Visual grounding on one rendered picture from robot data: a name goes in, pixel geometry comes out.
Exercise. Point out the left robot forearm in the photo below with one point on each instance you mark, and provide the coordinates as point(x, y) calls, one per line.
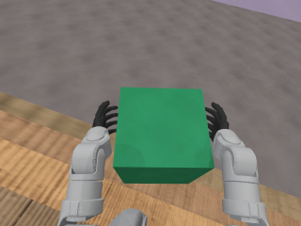
point(85, 186)

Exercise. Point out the robot left hand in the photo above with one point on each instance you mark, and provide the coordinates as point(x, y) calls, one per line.
point(101, 117)

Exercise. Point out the right robot forearm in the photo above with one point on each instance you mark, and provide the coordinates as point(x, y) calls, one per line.
point(242, 196)

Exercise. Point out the robot right hand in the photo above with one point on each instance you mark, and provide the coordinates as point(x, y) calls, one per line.
point(219, 121)

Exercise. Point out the robot left thigh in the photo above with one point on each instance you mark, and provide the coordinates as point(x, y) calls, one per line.
point(130, 217)

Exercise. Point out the carton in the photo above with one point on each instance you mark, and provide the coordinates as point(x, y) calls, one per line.
point(162, 136)

